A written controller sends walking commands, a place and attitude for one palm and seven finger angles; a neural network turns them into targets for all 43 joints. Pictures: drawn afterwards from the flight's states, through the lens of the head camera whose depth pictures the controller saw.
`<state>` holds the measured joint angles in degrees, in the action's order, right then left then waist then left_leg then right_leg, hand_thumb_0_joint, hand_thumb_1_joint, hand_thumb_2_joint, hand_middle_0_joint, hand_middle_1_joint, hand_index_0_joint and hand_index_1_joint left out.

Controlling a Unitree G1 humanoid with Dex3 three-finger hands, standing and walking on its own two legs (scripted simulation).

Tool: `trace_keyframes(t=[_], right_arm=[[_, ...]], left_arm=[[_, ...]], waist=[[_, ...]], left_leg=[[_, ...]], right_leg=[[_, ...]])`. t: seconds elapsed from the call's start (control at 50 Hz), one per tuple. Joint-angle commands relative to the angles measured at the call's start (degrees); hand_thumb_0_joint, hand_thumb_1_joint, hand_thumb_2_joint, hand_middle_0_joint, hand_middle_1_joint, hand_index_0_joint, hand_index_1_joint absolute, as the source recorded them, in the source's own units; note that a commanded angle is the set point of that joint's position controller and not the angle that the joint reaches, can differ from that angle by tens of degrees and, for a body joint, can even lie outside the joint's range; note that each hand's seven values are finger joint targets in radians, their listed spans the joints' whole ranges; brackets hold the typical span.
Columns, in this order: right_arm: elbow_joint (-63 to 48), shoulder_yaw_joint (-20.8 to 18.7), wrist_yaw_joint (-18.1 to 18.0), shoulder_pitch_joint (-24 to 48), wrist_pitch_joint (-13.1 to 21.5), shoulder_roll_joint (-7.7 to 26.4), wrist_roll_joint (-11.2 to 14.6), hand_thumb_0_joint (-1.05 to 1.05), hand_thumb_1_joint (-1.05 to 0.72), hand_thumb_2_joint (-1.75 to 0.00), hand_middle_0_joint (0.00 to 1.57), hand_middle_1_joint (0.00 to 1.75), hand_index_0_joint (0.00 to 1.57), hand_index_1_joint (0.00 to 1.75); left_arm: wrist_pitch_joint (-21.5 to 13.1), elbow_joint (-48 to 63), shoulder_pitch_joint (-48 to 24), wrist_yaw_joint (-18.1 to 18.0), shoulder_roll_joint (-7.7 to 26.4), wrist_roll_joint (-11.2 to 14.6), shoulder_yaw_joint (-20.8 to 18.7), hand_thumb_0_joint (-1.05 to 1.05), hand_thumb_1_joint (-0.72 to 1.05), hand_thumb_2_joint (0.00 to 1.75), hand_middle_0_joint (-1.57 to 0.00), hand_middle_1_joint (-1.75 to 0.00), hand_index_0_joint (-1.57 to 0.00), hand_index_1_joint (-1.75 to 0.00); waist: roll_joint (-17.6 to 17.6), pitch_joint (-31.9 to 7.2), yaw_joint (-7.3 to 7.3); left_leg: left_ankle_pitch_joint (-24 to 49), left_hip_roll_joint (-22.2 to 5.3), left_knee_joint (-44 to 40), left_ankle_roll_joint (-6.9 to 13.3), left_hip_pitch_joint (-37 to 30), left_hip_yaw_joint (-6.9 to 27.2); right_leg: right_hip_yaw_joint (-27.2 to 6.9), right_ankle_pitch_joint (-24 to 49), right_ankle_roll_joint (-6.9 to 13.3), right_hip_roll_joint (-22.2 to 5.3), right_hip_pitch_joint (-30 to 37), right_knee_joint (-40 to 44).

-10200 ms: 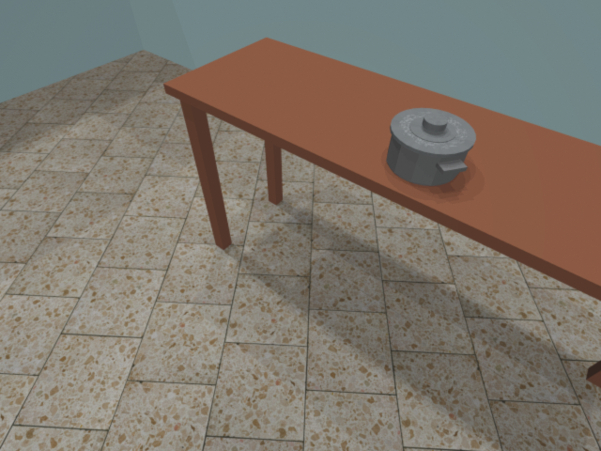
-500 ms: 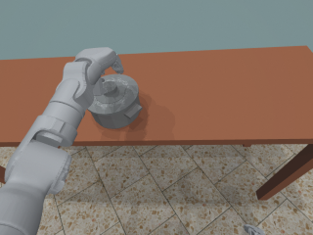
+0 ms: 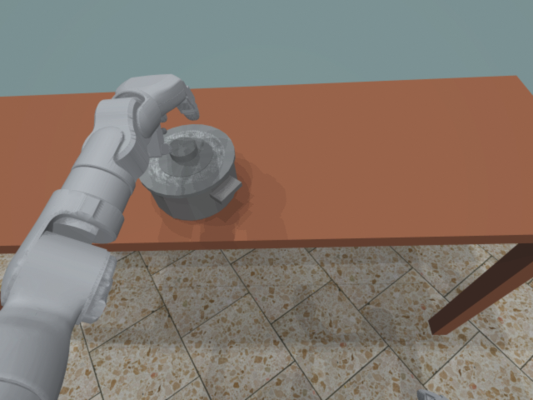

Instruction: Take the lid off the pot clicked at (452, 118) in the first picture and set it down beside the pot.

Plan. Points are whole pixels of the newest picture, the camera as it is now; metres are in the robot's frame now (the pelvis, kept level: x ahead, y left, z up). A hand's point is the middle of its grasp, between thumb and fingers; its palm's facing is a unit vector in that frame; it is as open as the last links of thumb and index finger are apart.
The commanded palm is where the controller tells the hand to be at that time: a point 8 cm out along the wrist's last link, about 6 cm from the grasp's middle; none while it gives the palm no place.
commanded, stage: move the open hand above the knob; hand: left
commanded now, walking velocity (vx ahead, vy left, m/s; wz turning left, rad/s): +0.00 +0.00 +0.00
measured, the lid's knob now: (183, 149) +0.51 +0.13 +0.08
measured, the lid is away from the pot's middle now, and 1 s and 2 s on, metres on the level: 0.00 0.00 0.00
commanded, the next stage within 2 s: lower the open fingers around the knob in 0.24 s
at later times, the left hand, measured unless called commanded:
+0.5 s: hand (169, 134) +0.47 +0.13 +0.15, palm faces -0.35 -0.04 -0.94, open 10.2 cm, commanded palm +0.47 +0.14 +0.21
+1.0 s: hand (177, 152) +0.47 +0.13 +0.12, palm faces -0.36 -0.02 -0.93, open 10.2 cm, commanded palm +0.46 +0.13 +0.17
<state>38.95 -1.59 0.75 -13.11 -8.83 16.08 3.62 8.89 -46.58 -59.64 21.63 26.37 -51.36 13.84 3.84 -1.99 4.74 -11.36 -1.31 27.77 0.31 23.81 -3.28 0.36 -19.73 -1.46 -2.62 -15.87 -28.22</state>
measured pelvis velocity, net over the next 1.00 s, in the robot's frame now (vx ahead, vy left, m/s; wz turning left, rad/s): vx -0.01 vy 0.00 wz -0.01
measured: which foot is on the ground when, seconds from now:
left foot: down 0.00-1.00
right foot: down 0.00-1.00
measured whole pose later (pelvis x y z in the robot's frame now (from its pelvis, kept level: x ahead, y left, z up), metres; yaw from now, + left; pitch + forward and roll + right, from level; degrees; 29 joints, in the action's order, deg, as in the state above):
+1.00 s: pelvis -0.01 +0.00 +0.00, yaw -1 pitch +8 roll +0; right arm 39.8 -1.9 0.8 -14.4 -8.3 15.7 3.6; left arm 9.3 -51.7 -57.8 18.7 23.1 -51.9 15.0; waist 4.1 -3.1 5.5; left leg -11.7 -1.7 29.2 0.4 25.5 -3.5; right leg -0.1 -19.8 -1.4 -2.2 -17.7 -29.5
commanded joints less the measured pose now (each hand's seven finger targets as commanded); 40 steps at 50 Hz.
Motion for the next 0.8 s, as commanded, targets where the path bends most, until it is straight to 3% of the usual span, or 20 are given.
trace_keyframes(t=[0.0,0.04,0.06,0.12,0.16,0.2,0.24,0.32,0.36,0.38,0.42,0.48,0.52,0.54,0.6,0.62,0.66,0.68,0.72,0.78], right_arm=[[-6.21,-2.59,-0.27,-0.34,1.85,7.51,-0.06,0.0,-0.9,-0.9,0.2,0.3,0.2,0.3],[-6.0,-2.63,-0.06,-0.53,1.89,7.01,-0.1,0.0,-0.9,-0.9,0.2,0.3,0.2,0.3],[-5.48,-2.59,-0.02,-0.93,1.7,7.42,-0.08,0.0,-0.9,-0.9,0.2,0.3,0.2,0.3],[-5.77,-2.41,0.09,-0.58,1.61,7.2,-0.17,0.0,-0.9,-0.9,0.2,0.3,0.2,0.3],[-5.4,-2.26,-0.02,-0.84,1.62,7.33,-0.09,0.0,-0.9,-0.9,0.2,0.3,0.2,0.3],[-5.88,-2.27,-0.12,-0.83,1.78,7.45,-0.37,0.0,-0.9,-0.9,0.2,0.3,0.2,0.3],[-5.24,-1.96,-0.33,-0.6,1.53,7.16,-0.01,0.0,-0.9,-0.9,0.2,0.3,0.2,0.3],[-5.97,-2.17,-0.42,-0.7,2.14,7.11,-0.3,0.0,-0.9,-0.9,0.2,0.3,0.2,0.3],[-4.69,-2.01,-0.4,-1.45,1.89,7.39,0.19,0.0,-0.9,-0.9,0.2,0.3,0.2,0.3],[-4.86,-2.03,-0.6,-1.71,1.96,7.85,0.2,0.0,-0.9,-0.9,0.2,0.3,0.2,0.3],[-5.3,-1.87,-1.17,-1.7,2.46,8.04,-0.05,0.0,-0.9,-0.9,0.2,0.3,0.2,0.3],[-5.73,-2.5,-1.42,-2.37,3.1,7.43,-0.11,0.0,-0.9,-0.9,0.2,0.3,0.2,0.3],[-5.09,-2.36,-1.54,-3.3,2.89,8.09,-0.08,0.0,-0.9,-0.9,0.2,0.3,0.2,0.3],[-5.0,-2.24,-1.61,-3.39,2.86,8.31,0.03,0.0,-0.9,-0.9,0.2,0.3,0.2,0.3],[-5.51,-2.57,-1.4,-3.32,3.01,7.86,-0.2,0.0,-0.9,-0.9,0.2,0.3,0.2,0.3],[-5.31,-2.74,-1.37,-3.59,2.99,8.08,-0.19,0.0,-0.9,-0.9,0.2,0.3,0.2,0.3],[-5.49,-2.69,-1.27,-3.42,3.04,7.8,-0.11,0.0,-0.9,-0.9,0.2,0.3,0.2,0.3],[-5.4,-2.86,-1.11,-3.57,2.88,7.8,-0.12,0.0,-0.9,-0.9,0.2,0.3,0.2,0.3],[-5.02,-2.86,-0.78,-3.28,2.57,7.98,0.0,0.0,-0.9,-0.9,0.2,0.3,0.2,0.3],[-5.59,-3.2,-0.77,-2.89,2.94,7.7,-0.2,0.0,-0.9,-0.9,0.2,0.3,0.2,0.3]], left_arm=[[-0.1,12.54,-33.77,-2.25,11.86,-0.4,-4.92,0.0,-0.33,1.48,-0.83,-0.08,-0.83,-0.08],[0.26,10.97,-33.44,-2.15,7.97,-0.52,-2.09,0.0,-0.33,1.48,-0.83,-0.08,-0.83,-0.08],[0.51,9.44,-33.2,-2.39,9.92,-0.66,-3.82,0.0,-0.33,1.48,-0.83,-0.08,-0.83,-0.08],[0.55,9.7,-34.42,-2.65,8.43,-0.68,-2.61,0.0,-0.33,1.48,-0.83,-0.08,-0.83,-0.08],[1.12,6.84,-33.25,-3.11,9.4,-0.9,-3.76,0.0,-0.33,1.48,-0.83,-0.08,-0.83,-0.08],[0.73,9.24,-34.12,-3.47,11.85,-0.76,-5.8,0.0,-0.33,1.48,-0.83,-0.08,-0.83,-0.08],[1.76,4.24,-33.36,-3.57,8.9,-1.51,-3.03,0.0,-0.33,1.48,-0.83,-0.08,-0.83,-0.08],[1.2,7.47,-35.09,-3.78,10.67,-1.41,-4.67,0.0,-0.33,1.48,-0.83,-0.08,-0.83,-0.08],[4.61,-0.8,-33.79,-2.67,7.52,-1.24,-2.17,0.0,-0.33,1.48,-0.83,-0.08,-0.83,-0.08],[4.72,-1.82,-32.48,-2.22,8.51,-0.42,-3.34,0.0,-0.33,1.48,-0.83,-0.08,-0.83,-0.08],[3.73,1.9,-36.24,-1.55,12.6,-1.18,-5.26,0.0,-0.33,1.48,-0.83,-0.08,-0.83,-0.08],[1.81,4.47,-35.92,-0.56,7.35,-0.75,-1.38,0.0,-0.33,1.48,-0.83,-0.08,-0.83,-0.08],[1.59,-0.04,-31.35,-0.52,10.13,-0.49,-3.97,0.0,-0.33,1.48,-0.83,-0.08,-0.83,-0.08],[1.28,0.38,-32.33,-0.71,11.69,-0.55,-4.85,0.0,-0.33,1.48,-0.83,-0.08,-0.83,-0.08],[-0.04,4.5,-33.36,-1.79,10.4,-0.98,-3.95,0.0,-0.33,1.48,-0.83,-0.08,-0.83,-0.08],[-0.28,5.16,-33.55,-2.33,12.89,-1.43,-5.99,0.0,-0.33,1.48,-0.83,-0.08,-0.83,-0.08],[-0.42,3.89,-31.36,-2.91,11.94,-1.43,-5.55,0.0,-0.33,1.48,-0.83,-0.08,-0.83,-0.08],[-0.45,4.22,-30.51,-2.98,9.24,-0.97,-3.84,0.0,-0.33,1.48,-0.83,-0.08,-0.83,-0.08],[0.32,2.8,-29.67,-3.46,9.47,-1.11,-4.1,0.0,-0.33,1.48,-0.83,-0.08,-0.83,-0.08],[-0.38,8.85,-32.64,-3.89,8.61,-0.39,-3.72,0.0,-0.33,1.48,-0.83,-0.08,-0.83,-0.08]], waist=[[-3.26,-26.12,0.84],[-2.27,-25.81,1.34],[-3.41,-24.62,1.22],[-2.93,-25.36,1.18],[-4.98,-24.36,0.91],[-4.54,-27.18,0.4],[-5.86,-22.73,1.19],[-3.77,-26.29,0.64],[-6.39,-22.15,1.3],[-7.34,-21.17,1.18],[-6.96,-24.18,1.22],[-5.93,-24.6,2.06],[-8.45,-21.4,1.72],[-8.02,-20.44,1.64],[-4.67,-23.77,1.36],[-3.91,-24.24,1.2],[-4.29,-24.6,0.97],[-3.7,-24.46,1.21],[-4.38,-22.41,1.18],[-2.17,-26.74,1.29]], left_leg=[[22.44,3.17,2.15,4.23,-24.8,0.92],[23.05,3.05,2.5,4.04,-25.94,1.33],[22.17,2.85,2.17,3.85,-24.83,1.45],[20.61,3.01,1.83,3.75,-24.74,1.47],[19.53,2.94,1.58,3.74,-23.37,1.42],[20.27,3.02,1.65,3.91,-23.78,1.26],[17.42,2.95,1.19,3.66,-21.05,0.81],[18.0,3.02,1.36,3.84,-23.43,1.31],[13.84,3.57,0.69,3.8,-20.13,1.21],[13.2,3.7,0.67,4.09,-18.71,1.03],[13.04,4.02,0.7,4.41,-19.7,0.74],[15.66,3.77,1.65,4.6,-22.31,0.96],[13.14,3.84,1.06,4.6,-19.79,0.67],[12.17,3.81,0.68,4.5,-18.64,0.37],[15.08,3.58,1.28,4.44,-21.68,0.84],[15.45,3.3,1.32,4.39,-22.1,0.67],[16.27,3.37,1.44,4.32,-21.83,0.79],[18.45,3.23,1.92,4.41,-22.15,0.64],[16.35,3.11,1.76,4.24,-21.06,0.4],[19.57,3.14,2.72,4.52,-24.37,0.92]], right_leg=[[2.86,29.04,3.07,4.4,-3.47,1.66],[3.22,27.22,3.1,4.65,-5.72,1.64],[3.5,26.57,3.23,4.71,-5.73,1.62],[3.4,25.45,3.31,4.62,-6.02,1.71],[3.49,25.07,3.41,4.69,-5.69,1.65],[3.02,26.96,3.32,4.41,-3.59,1.59],[3.4,24.89,3.3,4.57,-5.55,1.79],[3.1,25.07,3.44,4.49,-4.36,1.84],[3.53,23.25,3.29,4.75,-5.58,2.12],[3.31,23.93,3.3,4.47,-4.85,2.67],[2.48,25.78,3.05,4.21,-2.71,2.65],[2.64,26.55,3.15,4.41,-4.4,2.85],[2.76,24.9,2.86,4.61,-4.59,3.15],[2.62,24.96,2.88,4.44,-4.29,3.14],[2.78,25.53,3.22,4.58,-4.48,2.54],[2.56,25.79,3.27,4.55,-4.24,2.52],[2.75,26.03,3.31,4.65,-4.0,2.21],[2.83,27.52,3.4,4.62,-4.51,2.22],[2.91,26.08,3.24,4.78,-5.46,2.22],[2.82,28.01,3.44,4.66,-5.03,1.83]])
